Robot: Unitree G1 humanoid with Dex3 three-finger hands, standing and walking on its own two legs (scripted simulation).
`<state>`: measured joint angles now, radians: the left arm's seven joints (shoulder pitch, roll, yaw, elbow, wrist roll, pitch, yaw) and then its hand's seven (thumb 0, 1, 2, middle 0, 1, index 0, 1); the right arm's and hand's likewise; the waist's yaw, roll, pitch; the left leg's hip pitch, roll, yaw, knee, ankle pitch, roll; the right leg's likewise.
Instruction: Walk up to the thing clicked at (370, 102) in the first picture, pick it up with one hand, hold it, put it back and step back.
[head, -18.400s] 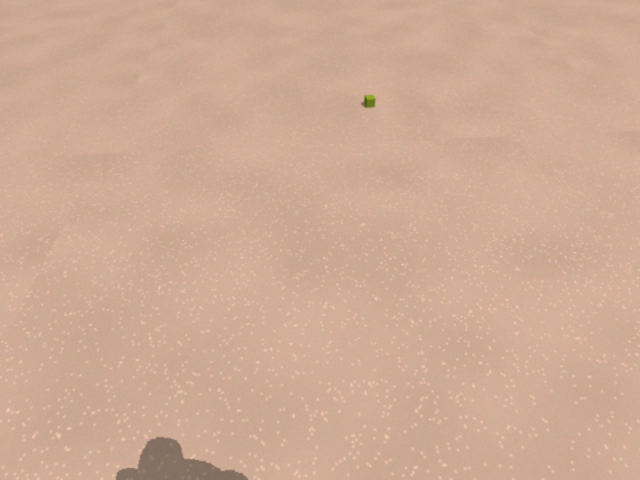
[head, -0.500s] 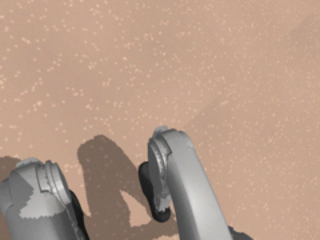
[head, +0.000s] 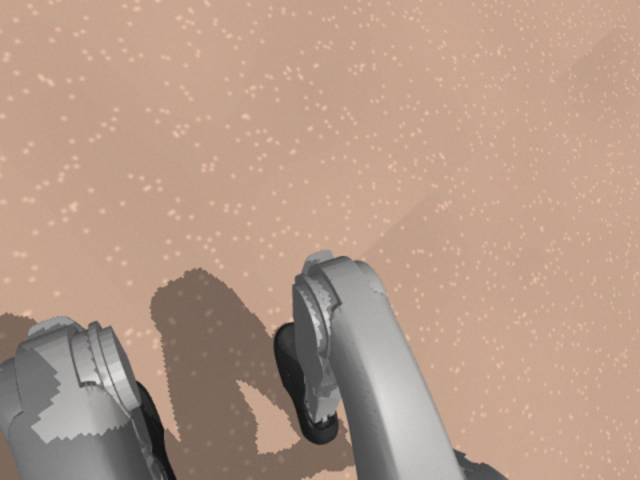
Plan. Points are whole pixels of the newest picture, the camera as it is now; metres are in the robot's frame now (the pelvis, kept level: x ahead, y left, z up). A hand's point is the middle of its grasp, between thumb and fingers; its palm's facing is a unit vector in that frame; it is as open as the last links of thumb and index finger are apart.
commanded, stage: approach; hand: left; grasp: from above
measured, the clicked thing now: out of the picture +0.42 +0.39 -0.31
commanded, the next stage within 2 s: close in in 0.58 s
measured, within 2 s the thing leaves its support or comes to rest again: neither
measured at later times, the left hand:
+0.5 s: hand out of the picture +0.41 +0.38 -0.19, palm faces +0.03 -0.45 -0.89, open 14.0 cm
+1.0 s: hand out of the picture +0.42 +0.36 -0.22, palm faces +0.00 -0.45 -0.89, open 13.6 cm
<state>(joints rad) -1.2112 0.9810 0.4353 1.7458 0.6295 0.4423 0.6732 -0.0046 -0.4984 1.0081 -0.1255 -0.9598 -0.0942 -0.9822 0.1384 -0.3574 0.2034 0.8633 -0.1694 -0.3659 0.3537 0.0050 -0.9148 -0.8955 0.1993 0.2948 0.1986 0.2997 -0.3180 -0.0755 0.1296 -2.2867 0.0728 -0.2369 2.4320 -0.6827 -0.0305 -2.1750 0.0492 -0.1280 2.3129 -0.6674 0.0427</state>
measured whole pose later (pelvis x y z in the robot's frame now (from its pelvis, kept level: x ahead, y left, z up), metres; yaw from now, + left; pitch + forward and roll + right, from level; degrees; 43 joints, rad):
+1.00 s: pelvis +0.00 +0.00 +0.00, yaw -1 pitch +28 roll -12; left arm -1.23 1.01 0.49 1.76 0.59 0.43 0.76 0.00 -0.45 1.02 -0.18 -0.94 -0.14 -0.97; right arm 0.11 -0.38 0.26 0.82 -0.19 -0.36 0.38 0.00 -0.92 -0.90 0.20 0.29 0.20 0.30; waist -0.37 -0.11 0.21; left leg -2.27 0.07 -0.27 2.44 -0.69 -0.04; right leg -2.15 0.06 -0.16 2.31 -0.67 0.04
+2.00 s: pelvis +0.00 +0.01 -0.01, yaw -3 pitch +25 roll -15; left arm -1.20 1.09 0.47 1.75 0.48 0.40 0.81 0.00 -0.22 0.88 -0.30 -0.83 -0.28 -0.85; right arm 0.08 -0.43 0.36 0.70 -0.18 -0.33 0.42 0.00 -0.92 -0.90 0.20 0.29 0.20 0.30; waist -0.39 -0.18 0.29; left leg -2.28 0.06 -0.33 2.51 -0.72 -0.04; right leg -2.13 0.07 -0.20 2.33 -0.67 0.06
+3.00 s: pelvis +0.00 +0.01 -0.01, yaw -4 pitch +24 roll -16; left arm -1.15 1.11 0.46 1.73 0.49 0.38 0.78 0.01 0.14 0.60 -0.59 -0.62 -0.57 -0.62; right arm 0.07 -0.42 0.37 0.69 -0.17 -0.32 0.42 0.00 -0.90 -0.89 0.20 0.29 0.20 0.30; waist -0.38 -0.19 0.28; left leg -2.28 0.06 -0.34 2.53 -0.72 -0.03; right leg -2.12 0.07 -0.20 2.33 -0.68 0.07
